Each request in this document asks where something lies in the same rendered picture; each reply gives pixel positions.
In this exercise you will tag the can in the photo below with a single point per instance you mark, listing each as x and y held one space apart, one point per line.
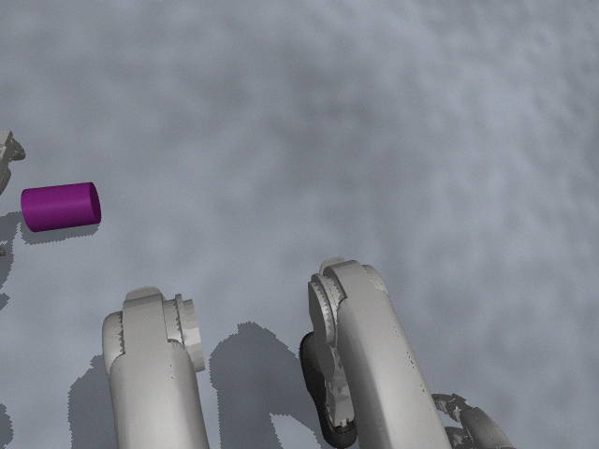
61 206

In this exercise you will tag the left robot hand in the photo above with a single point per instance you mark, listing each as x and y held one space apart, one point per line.
10 150

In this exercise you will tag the right robot foot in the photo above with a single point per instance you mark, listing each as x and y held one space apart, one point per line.
338 437

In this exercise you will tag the right robot hand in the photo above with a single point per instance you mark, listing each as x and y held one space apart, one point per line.
479 430

